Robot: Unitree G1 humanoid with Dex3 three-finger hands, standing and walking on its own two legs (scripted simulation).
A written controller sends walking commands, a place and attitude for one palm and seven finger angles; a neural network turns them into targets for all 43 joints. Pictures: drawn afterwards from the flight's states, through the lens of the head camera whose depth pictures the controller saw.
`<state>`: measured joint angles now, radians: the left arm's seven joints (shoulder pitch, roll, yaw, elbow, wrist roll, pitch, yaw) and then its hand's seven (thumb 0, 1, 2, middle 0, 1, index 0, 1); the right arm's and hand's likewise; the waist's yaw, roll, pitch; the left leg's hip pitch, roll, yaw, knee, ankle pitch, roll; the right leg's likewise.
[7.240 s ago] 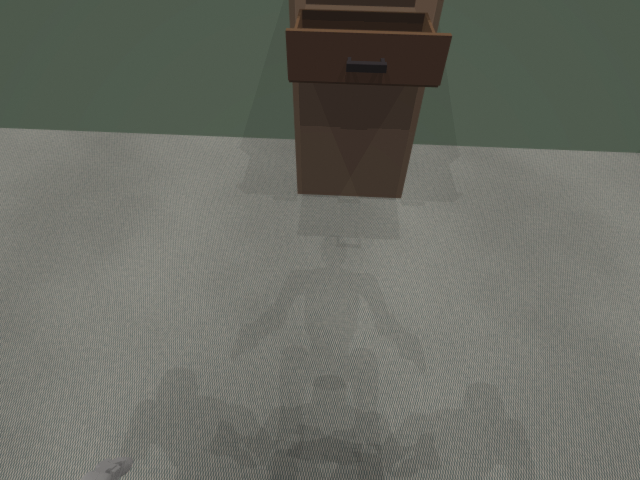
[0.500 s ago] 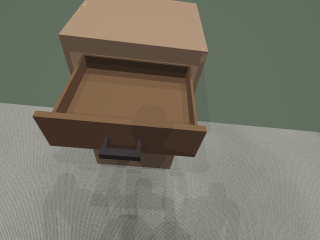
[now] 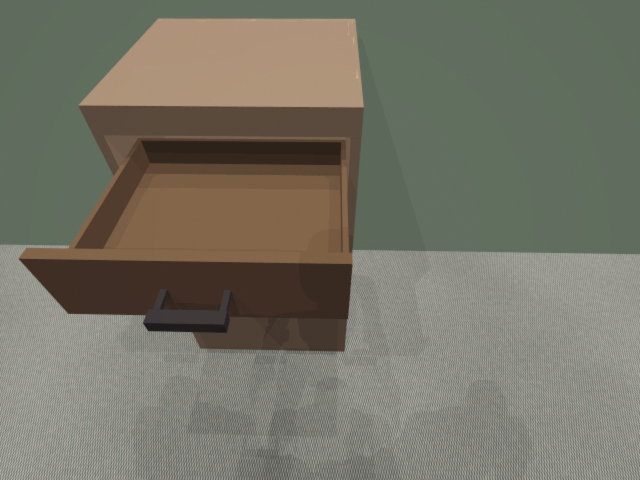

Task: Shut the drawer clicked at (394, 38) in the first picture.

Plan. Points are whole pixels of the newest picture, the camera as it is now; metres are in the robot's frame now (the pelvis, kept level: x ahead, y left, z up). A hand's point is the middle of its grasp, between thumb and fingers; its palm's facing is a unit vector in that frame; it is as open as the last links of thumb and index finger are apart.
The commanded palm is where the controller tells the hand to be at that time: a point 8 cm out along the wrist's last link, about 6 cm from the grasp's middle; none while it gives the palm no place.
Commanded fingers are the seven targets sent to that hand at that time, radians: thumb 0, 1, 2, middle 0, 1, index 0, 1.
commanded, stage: come to a stop and stand still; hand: left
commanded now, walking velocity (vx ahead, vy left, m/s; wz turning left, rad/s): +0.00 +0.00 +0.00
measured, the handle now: (191, 308) +0.34 +0.20 +0.01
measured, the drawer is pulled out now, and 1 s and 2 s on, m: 0.30 0.30 0.30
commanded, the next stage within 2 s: look again from close up in 0.14 s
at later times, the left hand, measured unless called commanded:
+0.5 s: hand out of the picture -0.04 +0.20 -0.19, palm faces +0.03 -0.99 -0.16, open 7.4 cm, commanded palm none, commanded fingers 0.00 0.90 0.90 -0.20 -0.30 -0.20 -0.30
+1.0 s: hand out of the picture -0.02 +0.26 -0.18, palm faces -0.05 -0.98 -0.18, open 7.4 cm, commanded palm none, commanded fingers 0.00 0.90 0.90 -0.20 -0.30 -0.20 -0.30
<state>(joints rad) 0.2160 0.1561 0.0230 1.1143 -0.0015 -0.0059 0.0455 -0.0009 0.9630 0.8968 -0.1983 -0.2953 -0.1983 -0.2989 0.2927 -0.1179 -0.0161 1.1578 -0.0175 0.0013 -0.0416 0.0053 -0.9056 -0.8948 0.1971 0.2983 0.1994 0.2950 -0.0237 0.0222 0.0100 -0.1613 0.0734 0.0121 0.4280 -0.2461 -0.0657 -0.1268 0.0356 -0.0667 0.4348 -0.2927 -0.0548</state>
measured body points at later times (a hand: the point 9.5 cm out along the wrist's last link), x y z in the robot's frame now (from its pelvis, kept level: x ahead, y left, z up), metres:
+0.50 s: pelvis -0.02 +0.04 -0.01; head -0.02 +0.05 +0.44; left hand -0.04 +0.25 -0.17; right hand +0.02 -0.20 -0.15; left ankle -0.01 +0.13 -0.74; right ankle -0.03 -0.08 -0.74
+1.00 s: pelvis -0.01 +0.08 +0.00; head +0.01 +0.10 +0.45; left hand -0.01 +0.31 -0.17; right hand -0.02 -0.14 -0.15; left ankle -0.01 +0.13 -0.74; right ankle -0.03 -0.07 -0.73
